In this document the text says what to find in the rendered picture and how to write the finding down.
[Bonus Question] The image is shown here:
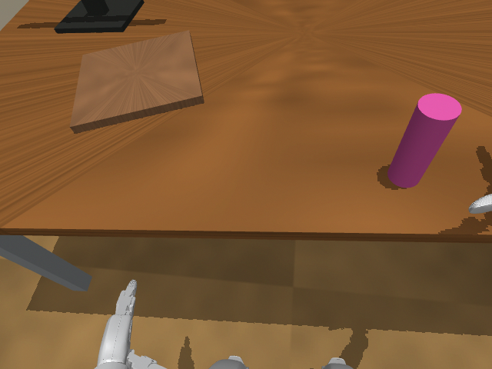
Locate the right robot hand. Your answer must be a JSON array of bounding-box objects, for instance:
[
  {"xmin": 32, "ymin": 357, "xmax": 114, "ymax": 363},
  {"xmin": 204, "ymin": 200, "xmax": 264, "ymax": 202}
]
[{"xmin": 468, "ymin": 194, "xmax": 492, "ymax": 214}]

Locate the left robot hand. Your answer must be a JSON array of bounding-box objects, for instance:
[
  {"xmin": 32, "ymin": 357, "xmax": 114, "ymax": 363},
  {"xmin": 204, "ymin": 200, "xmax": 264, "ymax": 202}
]
[{"xmin": 97, "ymin": 279, "xmax": 167, "ymax": 369}]

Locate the table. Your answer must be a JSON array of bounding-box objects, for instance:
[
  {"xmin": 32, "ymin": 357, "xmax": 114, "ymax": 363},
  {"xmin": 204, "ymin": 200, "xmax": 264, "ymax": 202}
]
[{"xmin": 0, "ymin": 0, "xmax": 492, "ymax": 291}]

